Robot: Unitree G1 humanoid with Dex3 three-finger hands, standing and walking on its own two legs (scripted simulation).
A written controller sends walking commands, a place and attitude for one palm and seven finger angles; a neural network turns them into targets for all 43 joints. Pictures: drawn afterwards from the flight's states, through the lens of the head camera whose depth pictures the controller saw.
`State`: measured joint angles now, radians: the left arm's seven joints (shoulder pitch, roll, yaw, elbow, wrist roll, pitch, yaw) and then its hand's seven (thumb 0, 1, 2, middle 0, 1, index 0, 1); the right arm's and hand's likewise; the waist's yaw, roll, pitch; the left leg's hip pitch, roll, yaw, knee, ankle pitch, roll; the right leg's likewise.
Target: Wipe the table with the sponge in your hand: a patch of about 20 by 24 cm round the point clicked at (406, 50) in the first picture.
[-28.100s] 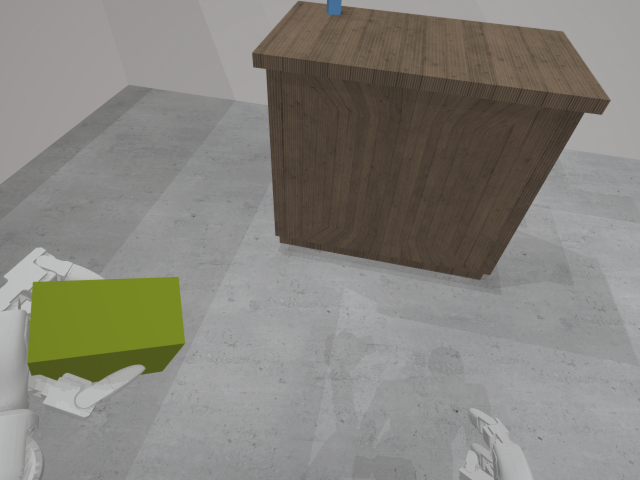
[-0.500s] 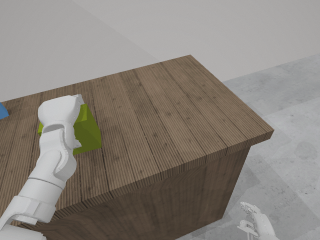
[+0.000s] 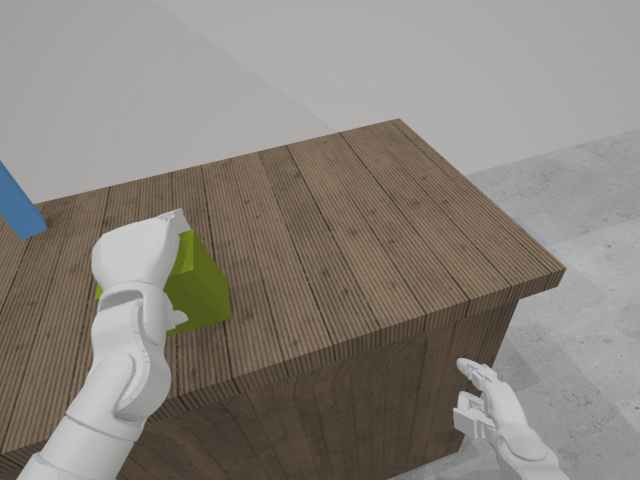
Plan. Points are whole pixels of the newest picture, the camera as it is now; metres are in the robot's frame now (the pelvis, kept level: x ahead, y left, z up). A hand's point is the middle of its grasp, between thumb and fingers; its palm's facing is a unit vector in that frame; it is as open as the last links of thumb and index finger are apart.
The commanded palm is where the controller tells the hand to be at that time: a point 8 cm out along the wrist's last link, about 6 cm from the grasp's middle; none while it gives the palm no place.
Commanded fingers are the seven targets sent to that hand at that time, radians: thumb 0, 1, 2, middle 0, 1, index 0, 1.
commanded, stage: wipe back along the middle lane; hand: left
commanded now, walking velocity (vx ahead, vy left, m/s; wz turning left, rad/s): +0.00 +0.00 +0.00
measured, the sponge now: (176, 296) +0.30 +0.24 +0.11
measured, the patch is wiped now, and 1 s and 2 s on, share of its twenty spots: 0.65 0.70 0.85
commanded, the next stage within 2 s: slide across to the third lane in 0.18 s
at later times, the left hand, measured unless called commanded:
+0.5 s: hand (175, 291) +0.27 +0.21 +0.15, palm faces +0.19 -0.08 -0.98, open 10.6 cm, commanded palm +0.24 +0.19 +0.19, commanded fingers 0.00 0.10 1.30 -1.20 -1.60 -1.20 -1.60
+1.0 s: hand (236, 276) +0.29 +0.14 +0.16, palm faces +0.19 -0.18 -0.97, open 10.6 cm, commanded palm +0.25 +0.14 +0.21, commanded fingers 0.00 0.10 1.30 -1.20 -1.60 -1.20 -1.60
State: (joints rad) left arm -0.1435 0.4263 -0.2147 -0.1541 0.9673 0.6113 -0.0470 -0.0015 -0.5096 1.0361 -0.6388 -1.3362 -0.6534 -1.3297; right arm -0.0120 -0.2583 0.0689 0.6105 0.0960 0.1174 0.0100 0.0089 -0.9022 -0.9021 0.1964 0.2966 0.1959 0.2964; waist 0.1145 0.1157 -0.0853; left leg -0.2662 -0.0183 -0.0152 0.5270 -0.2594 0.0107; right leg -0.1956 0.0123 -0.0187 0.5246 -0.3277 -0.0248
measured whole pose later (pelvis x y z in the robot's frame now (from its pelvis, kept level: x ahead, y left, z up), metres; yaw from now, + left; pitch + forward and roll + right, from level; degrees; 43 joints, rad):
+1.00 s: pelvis -0.02 -0.03 +0.00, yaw +0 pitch -3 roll +1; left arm -0.27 0.35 -0.35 -0.10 0.89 0.60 -0.02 -0.01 -0.53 1.04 -0.67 -1.30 -0.69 -1.28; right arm -0.01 -0.25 0.06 0.65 0.09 0.07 0.00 0.01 -0.90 -0.90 0.20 0.30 0.20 0.30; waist 0.11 0.11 -0.06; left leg -0.22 0.01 -0.03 0.49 -0.21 -0.03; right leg -0.17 0.04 -0.03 0.53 -0.31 -0.07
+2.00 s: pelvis -0.01 -0.03 +0.00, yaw +0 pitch +1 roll +1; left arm -0.63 0.35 -0.28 0.53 0.96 0.55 -0.04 -0.01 -0.53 1.04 -0.67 -1.31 -0.69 -1.29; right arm 0.10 -0.28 0.04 0.72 0.10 0.10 -0.04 0.01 -0.90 -0.90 0.20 0.30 0.20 0.30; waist 0.05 0.10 -0.10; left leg -0.30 0.02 -0.03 0.49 -0.21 -0.02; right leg -0.24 0.05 -0.03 0.51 -0.30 -0.07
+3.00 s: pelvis +0.00 +0.01 +0.00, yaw -1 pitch +6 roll -1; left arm -0.82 0.38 -0.24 0.83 0.97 0.46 0.07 0.00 -0.52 1.04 -0.65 -1.33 -0.67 -1.32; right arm 0.21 -0.27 0.01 0.75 0.09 0.12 -0.01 0.01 -0.90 -0.90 0.20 0.30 0.20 0.30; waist 0.00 0.07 -0.13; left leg -0.37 -0.01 0.00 0.50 -0.23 0.02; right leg -0.29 0.02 -0.01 0.45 -0.28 -0.01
